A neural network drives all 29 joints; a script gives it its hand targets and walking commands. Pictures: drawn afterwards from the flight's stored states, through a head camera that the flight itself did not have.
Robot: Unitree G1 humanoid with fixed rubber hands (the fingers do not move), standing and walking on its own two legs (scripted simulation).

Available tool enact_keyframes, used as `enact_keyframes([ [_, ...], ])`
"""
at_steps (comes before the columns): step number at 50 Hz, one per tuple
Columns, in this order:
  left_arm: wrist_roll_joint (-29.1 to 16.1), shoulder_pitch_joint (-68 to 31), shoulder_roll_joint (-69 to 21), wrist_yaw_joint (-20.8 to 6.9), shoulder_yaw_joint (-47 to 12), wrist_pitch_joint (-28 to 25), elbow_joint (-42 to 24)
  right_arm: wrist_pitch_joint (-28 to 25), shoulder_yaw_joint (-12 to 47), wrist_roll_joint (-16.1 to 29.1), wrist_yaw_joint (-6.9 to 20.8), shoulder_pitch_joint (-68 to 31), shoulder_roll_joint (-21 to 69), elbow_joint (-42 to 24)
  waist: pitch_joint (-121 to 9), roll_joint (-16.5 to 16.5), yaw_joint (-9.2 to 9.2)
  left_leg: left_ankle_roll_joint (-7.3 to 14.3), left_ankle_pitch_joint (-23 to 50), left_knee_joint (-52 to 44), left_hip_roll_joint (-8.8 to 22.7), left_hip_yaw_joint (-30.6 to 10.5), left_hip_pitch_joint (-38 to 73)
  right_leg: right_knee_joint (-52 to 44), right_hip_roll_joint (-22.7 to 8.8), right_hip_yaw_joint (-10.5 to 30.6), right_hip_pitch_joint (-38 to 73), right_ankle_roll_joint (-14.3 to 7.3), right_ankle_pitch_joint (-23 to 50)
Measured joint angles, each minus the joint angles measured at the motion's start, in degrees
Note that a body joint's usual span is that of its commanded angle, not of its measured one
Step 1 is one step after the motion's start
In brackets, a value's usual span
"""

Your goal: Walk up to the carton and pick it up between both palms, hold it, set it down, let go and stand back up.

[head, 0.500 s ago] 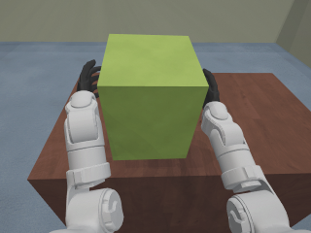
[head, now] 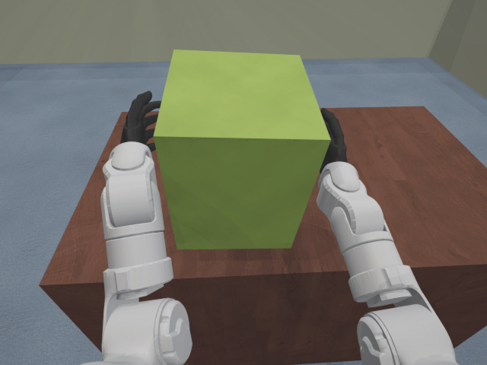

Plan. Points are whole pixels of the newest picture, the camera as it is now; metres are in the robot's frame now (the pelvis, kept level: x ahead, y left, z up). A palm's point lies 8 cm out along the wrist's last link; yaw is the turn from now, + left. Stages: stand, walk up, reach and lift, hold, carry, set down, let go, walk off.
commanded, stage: hold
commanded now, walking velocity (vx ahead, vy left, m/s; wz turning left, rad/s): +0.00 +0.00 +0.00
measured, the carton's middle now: (236, 155) +0.40 +0.00 +0.17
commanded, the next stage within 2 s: none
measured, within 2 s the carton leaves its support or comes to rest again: neither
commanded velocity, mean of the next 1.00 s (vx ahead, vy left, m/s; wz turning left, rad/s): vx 0.00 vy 0.00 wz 0.00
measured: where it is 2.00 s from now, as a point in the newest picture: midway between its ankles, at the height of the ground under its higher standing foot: outside the picture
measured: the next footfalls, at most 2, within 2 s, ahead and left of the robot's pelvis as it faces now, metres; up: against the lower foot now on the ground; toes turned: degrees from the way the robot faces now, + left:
none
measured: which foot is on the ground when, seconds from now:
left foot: down 0.00-1.00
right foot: down 0.00-1.00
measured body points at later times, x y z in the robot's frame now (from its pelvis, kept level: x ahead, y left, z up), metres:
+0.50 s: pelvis +0.00 +0.00 +0.00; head -0.04 +0.03 +0.45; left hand +0.38 +0.15 +0.23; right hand +0.37 -0.14 +0.19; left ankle +0.02 +0.11 -0.75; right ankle +0.02 -0.10 -0.75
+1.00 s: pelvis +0.00 +0.00 +0.00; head -0.05 +0.03 +0.45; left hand +0.37 +0.15 +0.23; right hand +0.36 -0.14 +0.19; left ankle +0.02 +0.11 -0.75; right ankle +0.02 -0.10 -0.75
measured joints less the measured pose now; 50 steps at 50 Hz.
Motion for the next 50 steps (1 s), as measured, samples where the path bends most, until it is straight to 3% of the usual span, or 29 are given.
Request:
enact_keyframes([
  [50, 0.03, 0.21, -0.38, 0.36, 0.41, 0.47, -0.29, 0.37, -0.39, -0.97, 0.53, -0.04, 0.4, 0.36, -0.37, -0.09, 0.3, 0.29, 0.09, -0.34, -0.22, 0.39, 0.59, -0.04, -0.16, 0.36, 0.44, 0.17, -0.04],
])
